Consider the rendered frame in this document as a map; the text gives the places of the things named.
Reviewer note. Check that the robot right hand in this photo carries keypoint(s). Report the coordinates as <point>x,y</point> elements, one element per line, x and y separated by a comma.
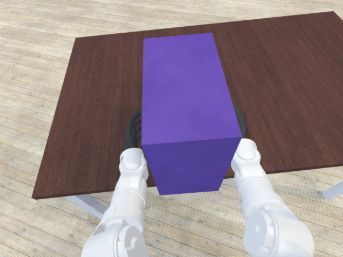
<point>242,123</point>

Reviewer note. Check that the carton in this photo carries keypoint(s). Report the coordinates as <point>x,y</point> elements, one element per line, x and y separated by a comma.
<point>189,130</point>

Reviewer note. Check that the robot left hand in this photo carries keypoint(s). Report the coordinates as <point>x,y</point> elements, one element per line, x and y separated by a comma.
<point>131,138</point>

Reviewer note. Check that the left robot upper arm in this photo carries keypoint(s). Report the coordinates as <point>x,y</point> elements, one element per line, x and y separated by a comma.
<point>122,241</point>

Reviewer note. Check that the table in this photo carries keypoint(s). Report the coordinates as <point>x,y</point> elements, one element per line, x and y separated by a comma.
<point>285,74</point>

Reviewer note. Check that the robot left forearm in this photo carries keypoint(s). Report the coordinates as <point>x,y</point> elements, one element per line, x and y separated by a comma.
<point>128,201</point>

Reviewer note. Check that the right robot upper arm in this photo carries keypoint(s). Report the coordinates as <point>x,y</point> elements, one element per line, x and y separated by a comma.
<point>268,234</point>

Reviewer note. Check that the robot right forearm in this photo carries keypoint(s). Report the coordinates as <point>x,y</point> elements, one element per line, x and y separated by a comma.
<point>253,185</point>

